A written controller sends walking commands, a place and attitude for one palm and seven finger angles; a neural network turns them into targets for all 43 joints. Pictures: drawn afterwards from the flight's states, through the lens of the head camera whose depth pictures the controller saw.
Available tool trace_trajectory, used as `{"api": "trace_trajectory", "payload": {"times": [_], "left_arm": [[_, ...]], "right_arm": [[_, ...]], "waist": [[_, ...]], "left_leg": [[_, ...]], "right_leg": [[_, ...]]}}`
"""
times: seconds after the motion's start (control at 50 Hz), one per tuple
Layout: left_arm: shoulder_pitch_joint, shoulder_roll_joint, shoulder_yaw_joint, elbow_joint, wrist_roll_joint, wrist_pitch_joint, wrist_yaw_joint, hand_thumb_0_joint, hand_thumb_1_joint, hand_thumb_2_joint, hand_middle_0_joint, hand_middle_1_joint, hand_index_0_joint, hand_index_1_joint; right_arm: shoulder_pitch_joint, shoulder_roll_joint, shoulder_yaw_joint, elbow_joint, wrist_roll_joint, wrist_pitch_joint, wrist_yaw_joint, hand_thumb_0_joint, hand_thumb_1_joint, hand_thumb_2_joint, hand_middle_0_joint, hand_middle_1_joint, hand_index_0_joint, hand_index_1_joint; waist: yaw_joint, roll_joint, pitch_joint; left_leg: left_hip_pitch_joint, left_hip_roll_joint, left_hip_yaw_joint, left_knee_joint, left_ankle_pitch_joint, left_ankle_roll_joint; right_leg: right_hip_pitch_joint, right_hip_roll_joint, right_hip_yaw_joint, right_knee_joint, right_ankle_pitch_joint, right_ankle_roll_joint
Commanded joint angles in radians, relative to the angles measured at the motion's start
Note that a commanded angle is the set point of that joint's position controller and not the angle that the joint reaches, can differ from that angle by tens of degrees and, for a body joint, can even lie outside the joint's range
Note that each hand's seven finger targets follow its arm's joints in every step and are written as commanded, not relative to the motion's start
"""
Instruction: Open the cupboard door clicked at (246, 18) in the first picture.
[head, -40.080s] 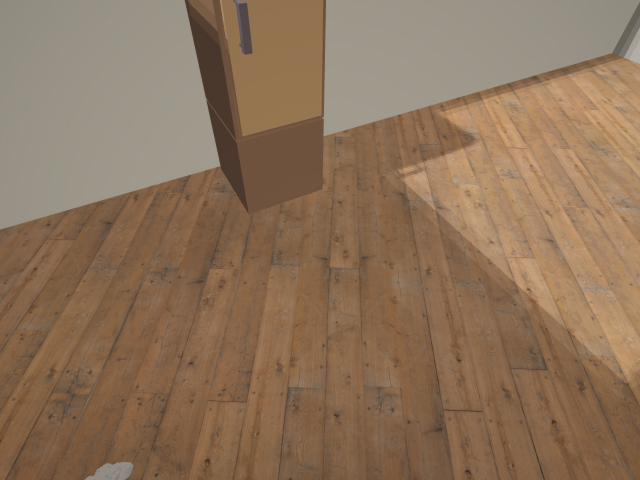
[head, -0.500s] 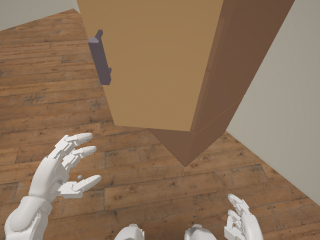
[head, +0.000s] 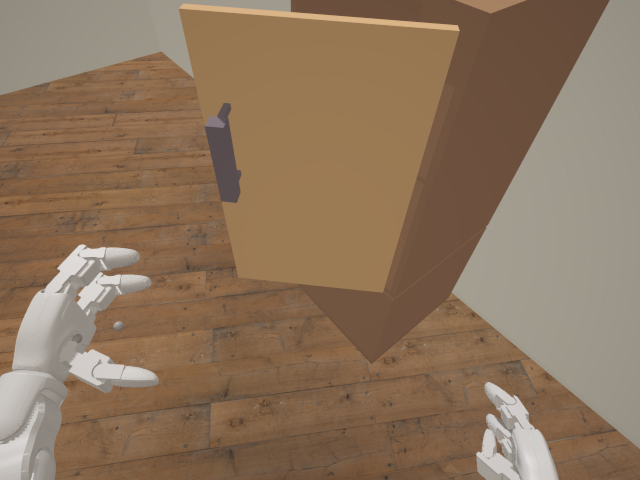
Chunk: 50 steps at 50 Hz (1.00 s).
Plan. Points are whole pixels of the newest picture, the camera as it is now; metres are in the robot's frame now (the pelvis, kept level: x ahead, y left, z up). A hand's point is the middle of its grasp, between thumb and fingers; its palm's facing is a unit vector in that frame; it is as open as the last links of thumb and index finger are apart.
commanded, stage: raise the hand with hooked fingers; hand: left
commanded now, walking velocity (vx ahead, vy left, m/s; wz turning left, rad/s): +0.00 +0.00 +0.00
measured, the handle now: (228, 153) +0.56 +0.19 +0.09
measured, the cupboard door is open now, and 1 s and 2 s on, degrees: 44 44 44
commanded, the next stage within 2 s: move the hooked fingers beside the handle in 0.86 s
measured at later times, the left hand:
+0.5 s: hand (113, 277) +0.30 +0.26 +0.11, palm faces -0.02 -1.00 -0.04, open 14.0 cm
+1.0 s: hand (110, 282) +0.30 +0.26 +0.11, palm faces +0.01 -1.00 -0.03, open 14.0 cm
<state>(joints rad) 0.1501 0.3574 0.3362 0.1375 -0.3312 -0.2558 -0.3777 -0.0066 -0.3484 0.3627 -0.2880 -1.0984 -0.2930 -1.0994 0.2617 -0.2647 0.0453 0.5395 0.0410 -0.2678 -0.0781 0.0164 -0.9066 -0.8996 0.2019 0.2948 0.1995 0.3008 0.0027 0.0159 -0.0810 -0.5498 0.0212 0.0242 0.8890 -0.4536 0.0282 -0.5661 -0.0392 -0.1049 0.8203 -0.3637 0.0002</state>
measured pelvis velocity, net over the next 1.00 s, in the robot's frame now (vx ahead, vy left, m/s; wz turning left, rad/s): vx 0.00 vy -0.01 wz -0.01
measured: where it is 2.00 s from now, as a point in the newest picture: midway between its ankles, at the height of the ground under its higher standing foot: outside the picture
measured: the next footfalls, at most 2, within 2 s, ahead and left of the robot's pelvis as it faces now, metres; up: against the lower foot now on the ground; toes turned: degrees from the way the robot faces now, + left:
none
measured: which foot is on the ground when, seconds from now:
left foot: down 0.00-1.00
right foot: down 0.00-1.00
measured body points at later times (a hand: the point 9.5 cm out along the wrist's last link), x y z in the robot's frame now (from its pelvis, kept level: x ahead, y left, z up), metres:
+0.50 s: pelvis +0.00 -0.01 +0.02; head +0.03 -0.02 +0.47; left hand +0.30 +0.31 +0.12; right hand +0.15 -0.27 -0.06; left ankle +0.00 +0.10 -0.70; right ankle +0.03 -0.13 -0.70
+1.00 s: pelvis +0.00 -0.01 +0.02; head +0.03 -0.02 +0.47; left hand +0.29 +0.31 +0.12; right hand +0.16 -0.26 -0.06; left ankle +0.00 +0.10 -0.70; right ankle +0.03 -0.13 -0.70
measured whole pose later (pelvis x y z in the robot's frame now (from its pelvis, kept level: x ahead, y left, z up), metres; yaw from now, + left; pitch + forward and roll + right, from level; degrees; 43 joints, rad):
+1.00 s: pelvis +0.00 -0.01 +0.02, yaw -1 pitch +5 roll -1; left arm -0.10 0.43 0.44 0.45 -0.34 -0.19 -0.53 -0.01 -0.50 0.30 -0.30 -1.20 -0.30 -1.20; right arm 0.28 -0.28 0.06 0.57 0.05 -0.22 -0.10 0.02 -0.91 -0.90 0.20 0.30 0.20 0.30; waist 0.01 0.03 -0.05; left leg -0.44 0.03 0.04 0.74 -0.39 0.01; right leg -0.47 -0.02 -0.09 0.70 -0.31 -0.01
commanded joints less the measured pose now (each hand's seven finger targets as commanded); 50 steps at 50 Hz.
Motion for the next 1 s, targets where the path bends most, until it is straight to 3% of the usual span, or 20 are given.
{"api": "trace_trajectory", "payload": {"times": [0.0, 0.06, 0.12, 0.2, 0.24, 0.28, 0.36, 0.42, 0.5, 0.56, 0.68, 0.7, 0.84, 0.86, 0.92, 0.98], "left_arm": [[-0.201, 0.177, 0.062, -0.081, -0.017, 0.009, -0.041, 0.000, -0.500, 0.300, -0.300, -1.200, -0.300, -1.200], [-0.279, 0.229, 0.094, -0.073, -0.017, 0.029, -0.079, 0.000, -0.500, 0.300, -0.300, -1.200, -0.300, -1.200], [-0.369, 0.304, 0.158, -0.123, -0.030, 0.005, -0.089, 0.000, -0.500, 0.300, -0.300, -1.200, -0.300, -1.200], [-0.405, 0.330, 0.195, -0.051, -0.042, -0.017, -0.090, 0.000, -0.500, 0.300, -0.300, -1.200, -0.300, -1.200], [-0.423, 0.315, 0.188, 0.019, -0.045, -0.005, -0.102, 0.000, -0.500, 0.300, -0.300, -1.200, -0.300, -1.200], [-0.439, 0.319, 0.179, 0.072, -0.040, 0.021, -0.124, 0.000, -0.500, 0.300, -0.300, -1.200, -0.300, -1.200], [-0.463, 0.336, 0.177, 0.116, -0.040, 0.060, -0.167, 0.000, -0.500, 0.300, -0.300, -1.200, -0.300, -1.200], [-0.422, 0.319, 0.172, 0.117, -0.051, 0.053, -0.176, 0.000, -0.500, 0.300, -0.300, -1.200, -0.300, -1.200], [-0.435, 0.367, 0.226, 0.077, -0.055, 0.015, -0.147, 0.000, -0.500, 0.300, -0.300, -1.200, -0.300, -1.200], [-0.447, 0.365, 0.236, 0.063, -0.048, -0.005, -0.126, 0.000, -0.500, 0.300, -0.300, -1.200, -0.300, -1.200], [-0.464, 0.335, 0.189, 0.038, -0.028, -0.017, -0.122, 0.000, -0.500, 0.300, -0.300, -1.200, -0.300, -1.200], [-0.475, 0.341, 0.189, 0.030, -0.032, -0.016, -0.128, 0.000, -0.500, 0.300, -0.300, -1.200, -0.300, -1.200], [-0.471, 0.329, 0.189, 0.119, -0.045, 0.016, -0.151, 0.000, -0.500, 0.300, -0.300, -1.200, -0.300, -1.200], [-0.474, 0.332, 0.193, 0.125, -0.046, 0.016, -0.151, 0.000, -0.500, 0.300, -0.300, -1.200, -0.300, -1.200], [-0.494, 0.336, 0.186, 0.101, -0.042, 0.009, -0.154, 0.000, -0.500, 0.300, -0.300, -1.200, -0.300, -1.200], [-0.582, 0.341, 0.174, 0.110, -0.032, -0.003, -0.146, 0.000, -0.500, 0.300, -0.300, -1.200, -0.300, -1.200]], "right_arm": [[-0.027, -0.152, -0.050, -0.124, 0.009, -0.029, -0.011, 0.000, -0.900, -0.900, 0.200, 0.300, 0.200, 0.300], [-0.028, -0.156, -0.053, -0.122, 0.013, -0.026, -0.020, 0.000, -0.900, -0.900, 0.200, 0.300, 0.200, 0.300], [-0.032, -0.152, -0.046, -0.119, 0.005, -0.028, -0.024, 0.000, -0.900, -0.900, 0.200, 0.300, 0.200, 0.300], [-0.029, -0.150, -0.038, -0.101, 0.001, -0.027, -0.028, 0.000, -0.900, -0.900, 0.200, 0.300, 0.200, 0.300], [-0.032, -0.151, -0.040, -0.088, 0.007, -0.022, -0.032, 0.000, -0.900, -0.900, 0.200, 0.300, 0.200, 0.300], [-0.032, -0.158, -0.042, -0.085, 0.013, -0.017, -0.036, 0.000, -0.900, -0.900, 0.200, 0.300, 0.200, 0.300], [-0.025, -0.162, -0.046, -0.094, 0.014, -0.011, -0.037, 0.000, -0.900, -0.900, 0.200, 0.300, 0.200, 0.300], [-0.022, -0.162, -0.049, -0.106, 0.012, -0.013, -0.026, 0.000, -0.900, -0.900, 0.200, 0.300, 0.200, 0.300], [-0.022, -0.164, -0.053, -0.112, 0.005, -0.010, -0.018, 0.000, -0.900, -0.900, 0.200, 0.300, 0.200, 0.300], [-0.018, -0.157, -0.054, -0.110, 0.004, -0.008, -0.018, 0.000, -0.900, -0.900, 0.200, 0.300, 0.200, 0.300], [-0.018, -0.152, -0.054, -0.101, 0.007, -0.008, -0.025, 0.000, -0.900, -0.900, 0.200, 0.300, 0.200, 0.300], [-0.013, -0.156, -0.054, -0.102, 0.004, -0.007, -0.025, 0.000, -0.900, -0.900, 0.200, 0.300, 0.200, 0.300], [-0.026, -0.157, -0.048, -0.100, 0.011, -0.001, -0.032, 0.000, -0.900, -0.900, 0.200, 0.300, 0.200, 0.300], [-0.025, -0.158, -0.048, -0.101, 0.010, -0.001, -0.033, 0.000, -0.900, -0.900, 0.200, 0.300, 0.200, 0.300], [-0.029, -0.157, -0.047, -0.105, 0.009, -0.003, -0.030, 0.000, -0.900, -0.900, 0.200, 0.300, 0.200, 0.300], [-0.021, -0.158, -0.048, -0.091, 0.010, -0.002, -0.037, 0.000, -0.900, -0.900, 0.200, 0.300, 0.200, 0.300]], "waist": [[-0.007, 0.069, -0.093], [-0.008, 0.029, -0.145], [0.006, 0.079, -0.223], [0.009, 0.065, -0.182], [-0.001, 0.044, -0.151], [-0.002, 0.070, -0.142], [0.004, 0.059, -0.179], [0.012, 0.013, -0.179], [0.025, 0.011, -0.182], [0.022, 0.065, -0.199], [0.004, 0.116, -0.187], [0.003, 0.085, -0.193], [0.003, 0.044, -0.139], [0.004, 0.016, -0.148], [0.010, 0.060, -0.176], [-0.015, 0.042, -0.167]], "left_leg": [[0.062, -0.012, -0.063, -0.212, 0.250, -0.025], [0.088, -0.013, -0.062, -0.219, 0.254, -0.019], [0.145, -0.017, -0.062, -0.220, 0.322, -0.021], [0.143, -0.016, -0.061, -0.232, 0.319, -0.022], [0.133, -0.016, -0.058, -0.247, 0.291, -0.021], [0.125, -0.020, -0.046, -0.252, 0.269, -0.017], [0.140, -0.023, -0.037, -0.254, 0.308, -0.009], [0.136, -0.022, -0.033, -0.249, 0.327, -0.007], [0.125, -0.024, -0.028, -0.251, 0.315, -0.009], [0.137, -0.025, -0.021, -0.256, 0.324, -0.010], [0.163, -0.022, -0.020, -0.262, 0.314, -0.007], [0.169, -0.019, -0.024, -0.260, 0.325, -0.006], [0.135, -0.022, -0.028, -0.274, 0.271, -0.010], [0.132, -0.022, -0.032, -0.276, 0.261, -0.010], [0.148, -0.023, -0.029, -0.270, 0.281, -0.010], [0.150, -0.021, -0.035, -0.268, 0.264, -0.010]], "right_leg": [[0.117, 0.053, 0.024, -0.118, 0.150, -0.030], [0.150, 0.050, 0.033, -0.140, 0.159, -0.025], [0.202, 0.053, 0.041, -0.141, 0.217, -0.031], [0.211, 0.058, 0.043, -0.157, 0.219, -0.033], [0.202, 0.053, 0.042, -0.172, 0.199, -0.030], [0.200, 0.045, 0.052, -0.189, 0.184, -0.027], [0.240, 0.040, 0.065, -0.203, 0.232, -0.026], [0.250, 0.043, 0.070, -0.201, 0.256, -0.026], [0.262, 0.043, 0.079, -0.201, 0.235, -0.028], [0.266, 0.040, 0.081, -0.199, 0.250, -0.027], [0.248, 0.041, 0.079, -0.207, 0.243, -0.026], [0.257, 0.045, 0.075, -0.203, 0.257, -0.028], [0.229, 0.044, 0.071, -0.216, 0.205, -0.024], [0.232, 0.043, 0.070, -0.218, 0.192, -0.022], [0.242, 0.042, 0.075, -0.210, 0.211, -0.027], [0.212, 0.044, 0.071, -0.211, 0.193, -0.023]]}}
